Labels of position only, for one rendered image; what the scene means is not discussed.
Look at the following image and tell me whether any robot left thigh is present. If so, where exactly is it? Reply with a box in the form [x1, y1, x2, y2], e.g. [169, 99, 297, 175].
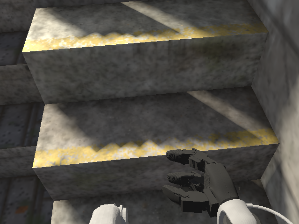
[89, 203, 129, 224]

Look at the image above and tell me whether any right robot forearm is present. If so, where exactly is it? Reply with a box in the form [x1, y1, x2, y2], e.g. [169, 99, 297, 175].
[217, 199, 263, 224]

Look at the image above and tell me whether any right robot hand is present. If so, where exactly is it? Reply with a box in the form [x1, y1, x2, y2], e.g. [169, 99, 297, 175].
[162, 147, 240, 217]

